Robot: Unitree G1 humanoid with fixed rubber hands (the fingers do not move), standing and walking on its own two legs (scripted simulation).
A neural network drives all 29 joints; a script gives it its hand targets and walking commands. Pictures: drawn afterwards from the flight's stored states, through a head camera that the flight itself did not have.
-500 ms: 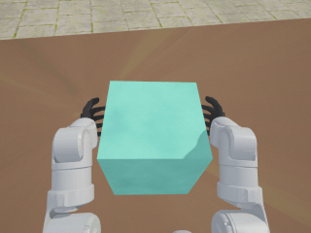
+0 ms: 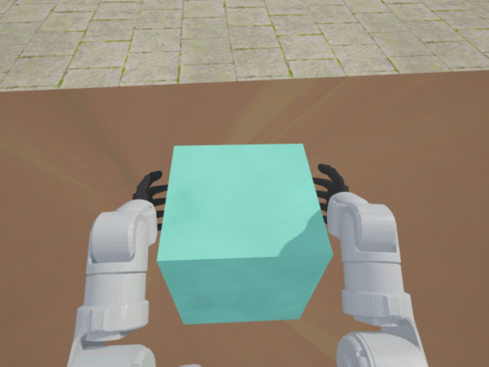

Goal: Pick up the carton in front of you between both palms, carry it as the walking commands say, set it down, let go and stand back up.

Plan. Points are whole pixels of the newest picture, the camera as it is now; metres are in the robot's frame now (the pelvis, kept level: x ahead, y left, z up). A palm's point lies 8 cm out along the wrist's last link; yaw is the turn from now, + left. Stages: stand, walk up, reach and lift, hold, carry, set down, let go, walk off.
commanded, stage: carry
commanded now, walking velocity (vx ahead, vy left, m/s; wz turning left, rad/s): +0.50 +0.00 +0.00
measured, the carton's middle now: (240, 238) +0.34 +0.02 +0.01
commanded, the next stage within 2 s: none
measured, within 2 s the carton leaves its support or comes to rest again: neither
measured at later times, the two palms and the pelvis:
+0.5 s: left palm (175, 95) +0.67 +0.17 +0.06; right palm (307, 103) +0.64 -0.12 +0.07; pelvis +0.31 +0.05 -0.03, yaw -2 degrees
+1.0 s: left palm (191, 51) +0.94 +0.18 +0.02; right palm (291, 49) +0.97 -0.12 +0.02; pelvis +0.61 +0.01 -0.06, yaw +0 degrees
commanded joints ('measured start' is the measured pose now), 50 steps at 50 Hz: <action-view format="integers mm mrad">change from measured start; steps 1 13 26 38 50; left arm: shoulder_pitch -805 -677 -747 -656 -839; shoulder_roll -1111 -971 -1064 -942 -1120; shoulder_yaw -724 -698 -644 -645 -710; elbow -201 -126 -137 -94 -179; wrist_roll -493 -445 -368 -320 -499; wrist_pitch -52 -16 -36 -10 -55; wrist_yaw -256 -249 -176 -198 -251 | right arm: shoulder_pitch -621 -567 -767 -610 -657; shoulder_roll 1087 929 1115 1024 1095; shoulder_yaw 677 675 699 692 662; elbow -128 -126 -162 -48 -109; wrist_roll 385 350 522 455 404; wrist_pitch -28 25 7 9 -28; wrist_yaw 192 198 259 265 196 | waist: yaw -2 -8 -101 -108 -18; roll -73 -108 106 143 -53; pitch -493 -437 -490 -416 -493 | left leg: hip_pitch -142 237 655 684 -112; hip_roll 27 -59 226 107 30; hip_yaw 10 140 -231 -23 -12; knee -118 -757 -722 -526 -42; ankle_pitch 64 576 775 1017 40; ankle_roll -11 47 163 70 -13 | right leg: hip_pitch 480 464 -361 -33 401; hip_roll -297 -164 -85 11 -296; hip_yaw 352 107 102 -21 394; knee -124 155 499 -124 -154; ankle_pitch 473 674 -149 316 306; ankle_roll -97 23 127 49 -105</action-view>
